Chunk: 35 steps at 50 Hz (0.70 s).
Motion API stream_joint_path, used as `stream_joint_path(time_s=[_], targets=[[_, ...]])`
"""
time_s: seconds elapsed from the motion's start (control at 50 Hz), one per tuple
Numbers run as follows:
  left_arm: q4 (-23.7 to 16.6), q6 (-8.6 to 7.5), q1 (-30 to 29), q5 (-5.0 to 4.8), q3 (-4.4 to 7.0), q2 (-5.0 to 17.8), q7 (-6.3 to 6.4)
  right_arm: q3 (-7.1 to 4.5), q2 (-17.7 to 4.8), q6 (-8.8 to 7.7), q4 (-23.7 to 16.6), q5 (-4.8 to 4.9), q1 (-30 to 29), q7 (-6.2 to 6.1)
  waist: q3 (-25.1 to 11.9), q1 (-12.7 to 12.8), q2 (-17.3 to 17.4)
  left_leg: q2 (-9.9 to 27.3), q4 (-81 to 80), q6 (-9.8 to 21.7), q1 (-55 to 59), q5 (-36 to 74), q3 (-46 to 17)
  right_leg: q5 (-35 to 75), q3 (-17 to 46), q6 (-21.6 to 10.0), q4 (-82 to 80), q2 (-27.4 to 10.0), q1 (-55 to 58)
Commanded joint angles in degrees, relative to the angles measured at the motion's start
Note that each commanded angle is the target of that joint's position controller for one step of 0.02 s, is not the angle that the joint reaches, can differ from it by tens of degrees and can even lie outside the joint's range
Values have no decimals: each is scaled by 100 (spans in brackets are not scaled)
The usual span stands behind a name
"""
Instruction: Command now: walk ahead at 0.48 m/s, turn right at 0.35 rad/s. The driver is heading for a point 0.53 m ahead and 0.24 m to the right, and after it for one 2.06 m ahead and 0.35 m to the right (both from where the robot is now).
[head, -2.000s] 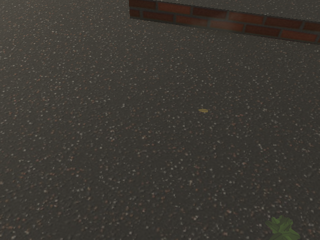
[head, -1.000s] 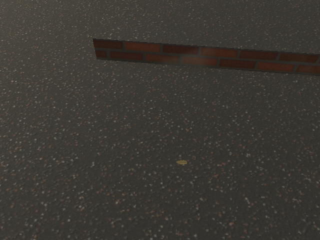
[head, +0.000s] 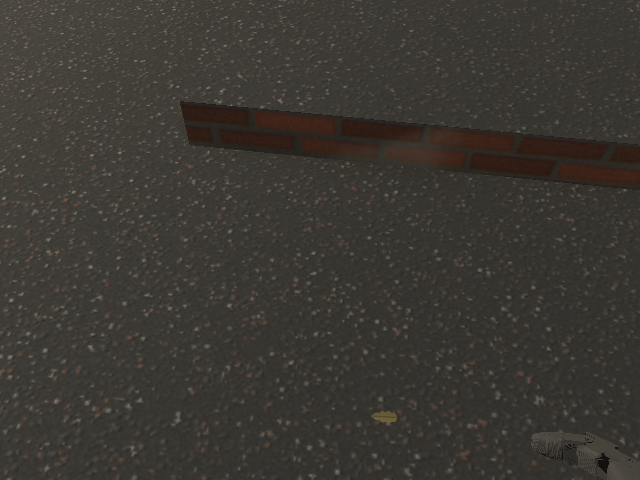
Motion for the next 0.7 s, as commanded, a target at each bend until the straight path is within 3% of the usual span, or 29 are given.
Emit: stream_joint_path(time_s=[0.02,0.04,0.06,0.08,0.1,0.14,0.2,0.26,0.32,0.38,0.42,0.46,0.48,0.5,0.52,0.54,0.56,0.58,0.6,0.62,0.64,0.66,0.7], targets=[[-599,-254,-184,-260,134,690,-16,-255,-949,20,342,-22,2083,-68,-1633,-1035,1095,2246,-1775,1093,4643,-1979,-3701,113,421,-183,3469,-104,-4050],[-699,-245,-534,-220,151,716,40,-182,-737,-7,257,-23,1604,-69,-1091,-848,598,2059,-1921,897,3655,-1480,-2862,669,270,-228,3303,-426,-3873],[-734,-205,-675,-127,199,662,85,-148,-592,-42,265,-85,1294,-47,-771,-656,390,1859,-2103,757,2818,-945,-2272,1042,239,-251,3016,-610,-3545],[-700,-111,-528,-96,238,542,90,-108,-451,-67,311,-157,1149,-32,-638,-427,472,1638,-2263,654,2311,-639,-1727,1237,298,-297,2815,-774,-3178],[-691,-19,-385,-114,240,375,78,-109,-397,-63,375,-169,1138,-26,-566,-315,591,1563,-2404,641,2043,-559,-1396,1297,293,-332,2687,-823,-2978],[-798,130,-486,-138,258,257,82,-141,-483,-80,466,-127,1206,-67,-298,-228,557,1547,-2661,703,1724,-396,-932,1378,256,-329,2448,-900,-3080],[-1066,218,-1036,-65,317,399,81,-202,-716,-73,516,-165,1362,-176,-31,-241,372,1581,-2825,742,1806,-143,-495,2077,387,-224,1917,-899,-3745],[-1241,154,-1472,-23,313,411,-29,-221,-845,-28,531,-187,1584,-277,29,-328,303,1504,-2821,649,2123,223,13,2927,292,-129,1053,-804,-3981],[-1478,116,-2151,-2,233,329,-155,-237,-966,21,522,-146,1853,-336,191,-571,208,1477,-2818,552,2388,406,458,3329,-148,-117,190,-733,-3923],[-1779,109,-2744,-11,159,275,-275,-276,-1081,123,576,-87,2240,-347,375,-803,154,1633,-2609,526,3041,631,687,3097,-419,-187,-384,-662,-4123],[-1971,115,-2939,-31,146,314,-354,-315,-1165,211,571,-32,2334,-336,409,-822,227,1744,-2327,481,3445,1071,811,2611,-612,-286,-622,-567,-4113],[-2099,128,-2814,-37,210,483,-411,-362,-1317,280,485,16,2202,-344,183,-616,433,1784,-1715,371,3633,2792,993,2001,-939,-472,-748,-255,-3536],[-2086,137,-2496,-46,286,630,-417,-388,-1409,323,434,37,2124,-359,-87,-396,583,1773,-1137,306,3665,3900,1069,1707,-1121,-590,-730,-8,-2997],[-1946,133,-1779,-73,419,863,-411,-395,-1461,377,381,54,2008,-370,-480,26,622,1657,-132,201,3530,4614,1184,1706,-1255,-760,-946,289,-2062],[-1680,141,-775,-81,646,1282,-330,-360,-1403,389,320,52,1971,-380,-1018,507,466,1417,1271,-43,2773,4128,1275,2083,-1069,-1003,-1329,469,-459],[-1544,188,-179,-64,832,1953,-194,-223,-925,308,82,-130,2096,-370,-1487,429,-672,918,3333,-362,718,754,1253,1972,1128,-1534,-1458,-833,1345],[-1736,107,-347,-11,789,2167,-219,-48,-467,34,-212,-76,2236,-283,-2325,-27,-1302,-223,4830,-548,-1029,-2855,-74,1197,4397,-2532,-2556,-1922,2570],[-1737,55,-233,56,621,1614,-255,-156,-935,-178,-378,162,1436,-204,-2093,334,-573,48,5012,-376,-1737,-2554,-815,1377,4041,-2182,-2914,-1820,2579],[-1724,4,-455,47,546,1320,-246,-149,-938,-268,-439,240,1232,-179,-1430,216,-452,298,4672,-216,-1944,-2056,-750,1833,3072,-1942,-2828,-1616,1937],[-1838,-23,-938,8,483,1116,-241,-158,-911,-282,-337,117,1283,-225,-1040,-88,37,567,4155,-194,-1572,-1639,-767,2301,2359,-1728,-2821,-1335,1002],[-1951,-34,-1320,23,411,894,-226,-231,-1013,-219,-281,1,1355,-258,-811,-316,5,737,3683,-225,-1107,-1414,-774,2770,1863,-1603,-2905,-1128,238],[-2042,-42,-1484,72,373,819,-201,-262,-1032,-122,-284,-23,1462,-246,-741,-478,-72,818,3476,-270,-743,-1272,-805,2945,1699,-1585,-3048,-1016,-233],[-2089,-67,-1504,66,410,1015,-135,-269,-935,23,-376,-105,1431,-271,-565,-598,1,732,3020,-485,-524,-1186,-671,4282,1366,-1619,-3072,-921,-780]])
Keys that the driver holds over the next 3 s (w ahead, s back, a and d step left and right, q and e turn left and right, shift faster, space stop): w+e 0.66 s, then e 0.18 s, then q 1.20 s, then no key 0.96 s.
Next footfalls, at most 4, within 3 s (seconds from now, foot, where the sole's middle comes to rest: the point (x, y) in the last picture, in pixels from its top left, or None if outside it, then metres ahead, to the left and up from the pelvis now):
0.52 right None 0.41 -0.19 -0.75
0.98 left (411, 356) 0.71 -0.12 -0.75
1.38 right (497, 425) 0.57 -0.30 -0.75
1.82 left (365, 393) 0.62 -0.03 -0.75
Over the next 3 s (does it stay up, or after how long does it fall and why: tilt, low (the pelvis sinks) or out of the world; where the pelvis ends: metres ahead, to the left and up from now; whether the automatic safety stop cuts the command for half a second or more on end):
stays up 0.60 -0.16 0.02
